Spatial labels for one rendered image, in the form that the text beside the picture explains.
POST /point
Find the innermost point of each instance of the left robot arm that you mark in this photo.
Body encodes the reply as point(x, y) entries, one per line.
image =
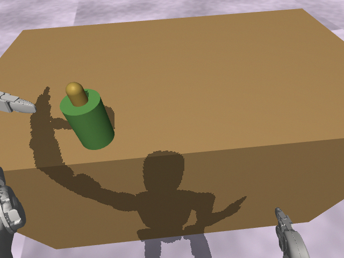
point(12, 217)

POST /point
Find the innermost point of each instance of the left robot hand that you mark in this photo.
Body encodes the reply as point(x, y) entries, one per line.
point(9, 103)

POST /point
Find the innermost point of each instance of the right robot hand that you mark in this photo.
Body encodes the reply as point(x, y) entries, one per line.
point(290, 241)

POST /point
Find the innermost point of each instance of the bottle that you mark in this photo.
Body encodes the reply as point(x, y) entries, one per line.
point(86, 114)

